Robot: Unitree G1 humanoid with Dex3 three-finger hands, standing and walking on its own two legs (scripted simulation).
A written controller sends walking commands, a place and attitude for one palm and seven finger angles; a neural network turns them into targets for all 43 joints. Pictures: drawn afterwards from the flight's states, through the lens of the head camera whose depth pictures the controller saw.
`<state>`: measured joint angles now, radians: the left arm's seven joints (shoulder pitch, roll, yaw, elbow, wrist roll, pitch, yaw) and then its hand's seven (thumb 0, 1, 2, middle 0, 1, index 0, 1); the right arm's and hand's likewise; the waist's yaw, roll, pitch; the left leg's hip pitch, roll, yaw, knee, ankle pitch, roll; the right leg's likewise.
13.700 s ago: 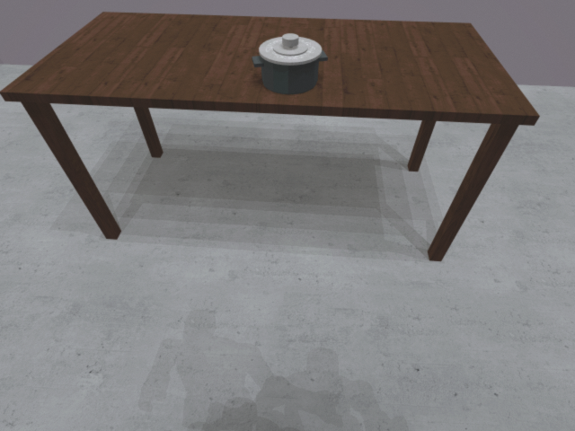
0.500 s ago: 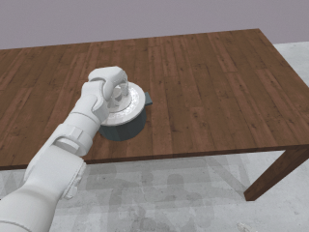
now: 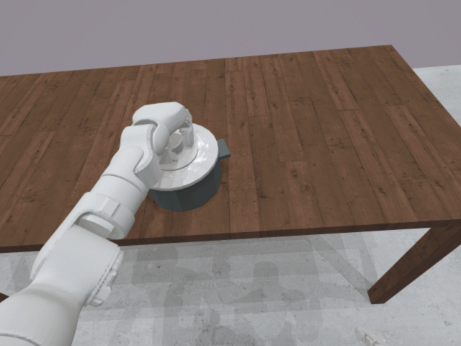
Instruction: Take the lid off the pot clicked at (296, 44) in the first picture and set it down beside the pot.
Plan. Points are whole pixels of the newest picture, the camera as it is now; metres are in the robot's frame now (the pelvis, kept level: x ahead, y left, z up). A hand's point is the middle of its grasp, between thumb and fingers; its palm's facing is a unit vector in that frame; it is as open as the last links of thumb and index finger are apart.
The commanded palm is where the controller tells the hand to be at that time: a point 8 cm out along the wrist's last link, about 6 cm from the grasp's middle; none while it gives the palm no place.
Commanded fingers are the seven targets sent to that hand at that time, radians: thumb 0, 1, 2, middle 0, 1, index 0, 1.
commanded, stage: lift the lid straight up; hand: left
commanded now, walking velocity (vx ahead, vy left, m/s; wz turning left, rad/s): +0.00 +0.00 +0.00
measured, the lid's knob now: (171, 144) +0.48 +0.11 +0.09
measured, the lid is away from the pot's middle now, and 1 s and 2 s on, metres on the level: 0.01 0.01 0.01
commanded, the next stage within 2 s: move the lid sideways beside the pot in 1.82 s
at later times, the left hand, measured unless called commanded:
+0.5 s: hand (161, 131) +0.44 +0.11 +0.15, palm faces -0.27 -0.05 -0.96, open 6.7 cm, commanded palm +0.43 +0.12 +0.22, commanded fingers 0.00 0.63 0.97 -0.83 -1.03 -0.97 -1.09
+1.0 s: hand (157, 107) +0.46 +0.11 +0.19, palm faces -0.25 -0.05 -0.97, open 6.7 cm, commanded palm +0.44 +0.12 +0.26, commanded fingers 0.00 0.63 0.97 -0.83 -1.03 -0.97 -1.09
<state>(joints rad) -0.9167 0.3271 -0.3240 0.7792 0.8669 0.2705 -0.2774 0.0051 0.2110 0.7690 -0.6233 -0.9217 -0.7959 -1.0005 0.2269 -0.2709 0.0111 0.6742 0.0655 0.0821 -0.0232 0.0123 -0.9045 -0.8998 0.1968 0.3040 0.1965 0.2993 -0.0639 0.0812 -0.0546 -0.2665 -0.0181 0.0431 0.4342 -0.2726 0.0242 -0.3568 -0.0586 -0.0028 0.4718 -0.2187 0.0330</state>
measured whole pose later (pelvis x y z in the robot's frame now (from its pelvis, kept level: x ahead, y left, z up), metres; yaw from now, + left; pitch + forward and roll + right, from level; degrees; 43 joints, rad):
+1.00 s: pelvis -0.01 +0.00 +0.00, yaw +1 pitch +5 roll +1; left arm -1.13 0.38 -0.31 0.84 0.88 0.31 -0.40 0.03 0.22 0.77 -0.62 -0.90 -0.83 -1.02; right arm 0.25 -0.28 0.02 0.70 0.06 0.01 -0.04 0.01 -0.90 -0.90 0.20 0.30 0.20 0.30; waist -0.07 0.08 -0.04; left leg -0.24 -0.03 0.04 0.41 -0.25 0.02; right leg -0.33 -0.07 -0.01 0.46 -0.21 0.03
